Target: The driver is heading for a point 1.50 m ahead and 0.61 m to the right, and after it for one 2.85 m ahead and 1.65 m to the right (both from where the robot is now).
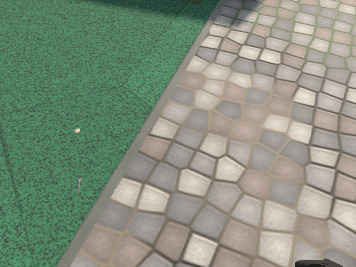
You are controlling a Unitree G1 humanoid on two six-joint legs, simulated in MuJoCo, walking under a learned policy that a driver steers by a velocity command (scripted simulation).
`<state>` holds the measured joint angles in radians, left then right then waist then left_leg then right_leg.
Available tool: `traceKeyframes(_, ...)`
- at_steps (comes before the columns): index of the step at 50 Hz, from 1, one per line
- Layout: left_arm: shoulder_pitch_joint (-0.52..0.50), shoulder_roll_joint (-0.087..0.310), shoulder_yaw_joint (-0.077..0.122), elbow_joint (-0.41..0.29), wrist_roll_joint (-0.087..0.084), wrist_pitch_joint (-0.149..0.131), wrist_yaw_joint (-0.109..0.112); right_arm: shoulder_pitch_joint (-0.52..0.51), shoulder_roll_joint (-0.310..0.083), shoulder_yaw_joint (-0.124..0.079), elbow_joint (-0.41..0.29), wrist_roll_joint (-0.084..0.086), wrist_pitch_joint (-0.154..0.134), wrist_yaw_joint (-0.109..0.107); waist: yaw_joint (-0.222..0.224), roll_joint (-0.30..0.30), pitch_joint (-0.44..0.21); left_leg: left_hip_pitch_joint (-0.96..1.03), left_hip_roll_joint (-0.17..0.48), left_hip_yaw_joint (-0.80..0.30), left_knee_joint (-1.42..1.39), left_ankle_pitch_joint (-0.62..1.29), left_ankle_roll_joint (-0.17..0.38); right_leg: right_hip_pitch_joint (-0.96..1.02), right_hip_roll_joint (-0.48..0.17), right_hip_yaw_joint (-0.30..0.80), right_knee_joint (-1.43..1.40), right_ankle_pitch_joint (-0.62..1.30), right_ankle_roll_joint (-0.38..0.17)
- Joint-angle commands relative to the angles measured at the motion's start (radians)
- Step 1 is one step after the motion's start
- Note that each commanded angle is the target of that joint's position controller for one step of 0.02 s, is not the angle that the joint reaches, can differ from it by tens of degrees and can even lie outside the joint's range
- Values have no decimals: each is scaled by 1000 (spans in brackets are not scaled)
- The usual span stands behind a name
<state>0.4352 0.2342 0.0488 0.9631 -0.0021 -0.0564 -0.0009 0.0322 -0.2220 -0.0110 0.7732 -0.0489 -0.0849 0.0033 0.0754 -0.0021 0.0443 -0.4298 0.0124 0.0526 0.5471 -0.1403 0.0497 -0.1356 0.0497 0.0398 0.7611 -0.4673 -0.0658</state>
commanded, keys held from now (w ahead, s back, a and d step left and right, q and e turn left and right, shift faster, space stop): w+e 0.82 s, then w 0.18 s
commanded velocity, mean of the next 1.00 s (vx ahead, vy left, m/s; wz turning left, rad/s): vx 0.50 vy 0.00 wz -0.52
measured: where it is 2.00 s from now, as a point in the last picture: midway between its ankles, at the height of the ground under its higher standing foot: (296, 159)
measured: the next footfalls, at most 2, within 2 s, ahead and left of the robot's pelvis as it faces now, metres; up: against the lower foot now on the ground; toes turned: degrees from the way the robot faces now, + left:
right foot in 0.48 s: +0.36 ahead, -0.15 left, +0.00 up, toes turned -22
left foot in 1.04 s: +0.72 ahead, -0.15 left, +0.00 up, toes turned -33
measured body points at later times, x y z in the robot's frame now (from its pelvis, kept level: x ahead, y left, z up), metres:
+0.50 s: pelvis +0.24 -0.04 -0.01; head +0.28 -0.06 +0.44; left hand +0.51 +0.12 -0.10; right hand +0.13 -0.28 -0.15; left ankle +0.10 +0.10 -0.71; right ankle +0.32 -0.13 -0.73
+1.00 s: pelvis +0.50 -0.14 +0.00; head +0.53 -0.16 +0.45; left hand +0.62 +0.12 -0.12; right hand +0.58 -0.45 -0.09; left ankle +0.69 -0.12 -0.71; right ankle +0.32 -0.13 -0.73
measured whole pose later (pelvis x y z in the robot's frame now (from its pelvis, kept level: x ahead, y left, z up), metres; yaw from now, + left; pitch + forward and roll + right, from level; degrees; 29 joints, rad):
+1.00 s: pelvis +0.50 -0.14 +0.00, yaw -33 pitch +2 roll -1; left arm 0.45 0.28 0.06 0.89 0.01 -0.05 0.01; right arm 0.03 -0.24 -0.02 0.72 -0.03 -0.04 0.03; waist 0.09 0.02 0.03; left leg -0.54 0.02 0.02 0.56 -0.07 0.02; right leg 0.08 0.13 0.18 0.29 -0.38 -0.11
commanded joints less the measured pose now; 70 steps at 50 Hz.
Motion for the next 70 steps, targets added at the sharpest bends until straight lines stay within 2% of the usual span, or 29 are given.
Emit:
traceKeyframes(1, -17, 123, 32, -88, 9, 0, 2, 265, -161, -57, 16, 11, 11, -14, -129, 77, -148, 526, 383, -532, -295, -296, 146, -522, -67, 29, 445, 38, -37)
traceKeyframes(2, -49, 97, 29, -94, 10, 2, -7, 218, -121, -48, 15, 13, 6, -11, -109, 69, -81, 425, 335, -405, -330, -187, 124, -498, -99, 24, 414, 105, -28)
traceKeyframes(4, -56, 80, 32, -93, 30, 26, -24, 208, -91, -40, 30, 22, -7, -16, -74, 114, -34, 327, 267, -238, -367, -44, 82, -450, -129, 12, 377, 155, -5)
traceKeyframes(8, -134, 57, 30, -130, 36, 56, -44, 258, -109, -50, 60, 36, -35, -15, -59, 88, -25, 326, 262, -99, -404, 114, 95, -509, -144, -6, 365, 257, 23)
traceKeyframes(13, -303, 45, 17, -196, 34, 57, -63, 305, -109, -54, 91, 28, -32, -13, -81, 78, 25, 347, 235, 48, -416, 188, 95, -562, -147, -44, 156, 418, 39)
traceKeyframes(19, -459, 50, 4, -266, 43, 52, -78, 382, -154, -68, 129, 28, -15, -23, -120, 76, 56, 465, 271, 151, -361, 338, 74, -486, -113, -149, -87, 385, -22)
traceKeyframes(22, -402, 72, 16, -261, 47, 52, -67, 386, -194, -77, 139, 25, 8, -30, -83, 104, 2, 535, 276, 204, -166, 755, 55, -356, -26, -205, -132, 230, -82)
traceKeyframes(23, -314, 88, 26, -239, 46, 46, -59, 384, -209, -81, 140, 25, 19, -30, -46, 104, -52, 538, 274, 213, -18, 843, 53, -261, 15, -212, -157, 191, -107)
traceKeyframes(24, -163, 111, 43, -191, 52, 35, -47, 373, -214, -81, 132, 30, 29, -27, 23, 69, -139, 462, 258, 233, 204, 765, 33, -62, 48, -199, -238, 229, -137)
traceKeyframes(25, -13, 200, 74, -152, 62, 30, -29, 377, -179, -71, 101, 26, 29, -24, 78, -33, -247, 237, 229, 232, 504, 419, -2, 198, -108, 32, -284, 117, -188)
traceKeyframes(26, -63, 320, 98, -174, 45, 35, -20, 393, -71, -52, 22, 29, 21, -2, -8, -258, -297, -215, 11, 147, 836, -431, -68, 454, -378, 582, -390, 130, -331)
traceKeyframes(27, -23, 299, 96, -180, 21, 48, -15, 247, -160, -67, -4, 22, 9, 1, 58, -73, -283, -325, 15, -56, 881, -374, -63, 437, -383, 657, -480, 187, -324)
traceKeyframes(28, -77, 263, 85, -166, 18, 50, -6, 205, -143, -62, -22, 39, -3, 5, 21, -46, -150, -360, 66, -67, 838, -254, -51, 329, -364, 490, -481, 300, -300)
traceKeyframes(29, -123, 207, 71, -166, 12, 44, -4, 228, -136, -58, -6, 39, -12, 2, -26, 7, -77, -296, 100, -67, 738, -188, -48, 194, -316, 389, -490, 446, -262)
traceKeyframes(30, -167, 178, 62, -172, 7, 36, -1, 240, -135, -59, 5, 24, -3, -1, -64, 17, -47, -230, 117, -73, 678, -175, -54, 102, -262, 310, -498, 540, -233)
traceKeyframes(32, -191, 147, 49, -180, -1, 18, -2, 281, -126, -58, 11, 0, 33, 4, -104, -3, -68, -136, 121, -76, 617, -172, -78, 19, -210, 239, -518, 633, -223)
traceKeyframes(37, -89, 183, 56, -158, 2, -1, -6, 134, -107, -52, -48, 1, 63, 13, -70, -27, -16, -230, 108, -53, 430, -33, -113, -8, -163, 229, -565, 582, -206)
traceKeyframes(46, 60, 174, 45, -120, 14, -4, 11, -112, -100, -29, -136, 15, 38, 30, 25, -63, 10, -226, 35, -34, 80, 137, -66, 171, -183, 254, -499, 739, -152)
traceKeyframes(49, 13, 201, 46, -121, 18, -11, 20, -10, -132, -40, -113, 18, 26, 24, -40, -79, -4, -26, -7, -29, -10, 50, -11, 165, -202, 248, -431, 911, -107)
traceKeyframes(51, -13, 212, 45, -115, 20, -16, 13, 227, -175, -61, -41, 18, 11, 2, -153, -41, -123, 273, -36, -15, -88, 27, 34, 127, -137, 184, -148, 1044, -73)
traceKeyframes(52, -5, 158, 29, -139, 17, -22, 8, 383, -236, -76, -25, -1, 3, -14, -208, 37, -248, 506, 156, -221, -99, -102, 83, -22, -85, 147, 120, 777, -56)
traceKeyframes(53, 145, 73, 16, -144, -17, -19, 3, 424, -341, -103, -9, -13, 10, -12, -139, 288, -349, 728, 415, -718, -201, -149, 230, -336, 107, 54, 448, 36, -9)
traceKeyframes(54, 107, 153, 23, -124, 20, -14, 10, 360, -261, -91, -8, 21, 23, 0, -122, 159, -268, 633, 397, -830, -277, -256, 234, -443, 58, 104, 534, -17, -24)
traceKeyframes(55, 15, 157, 26, -136, 25, -12, 4, 265, -185, -73, -25, 30, 24, 4, -101, 63, -116, 486, 355, -648, -289, -263, 213, -459, 8, 104, 524, 74, -22)
traceKeyframes(56, -47, 143, 19, -148, 26, -14, -3, 223, -139, -61, -22, 25, 19, 8, -95, 15, -60, 392, 300, -518, -309, -165, 186, -443, -25, 93, 472, 128, -20)
traceKeyframes(58, -63, 125, 15, -154, 39, 3, -17, 226, -112, -49, 9, 27, 8, 3, -63, 78, -30, 302, 216, -349, -342, 9, 140, -389, -64, 69, 390, 155, -6)
traceKeyframes(61, -69, 101, 7, -151, 46, 20, -28, 286, -128, -52, 51, 40, -16, 11, -50, 90, -42, 299, 198, -265, -369, 167, 155, -396, -78, 29, 339, 181, 17)
traceKeyframes(65, -251, 82, -9, -205, 45, 22, -37, 340, -132, -52, 89, 43, -15, 11, -81, 79, 11, 319, 172, -188, -433, 174, 160, -507, -132, -31, 167, 310, 53)
traceKeyframes(70, -416, 56, -31, -248, 32, 13, -40, 411, -151, -56, 131, 42, -12, 11, -125, 79, 21, 351, 154, -115, -412, 279, 133, -430, -112, -93, -99, 434, 56)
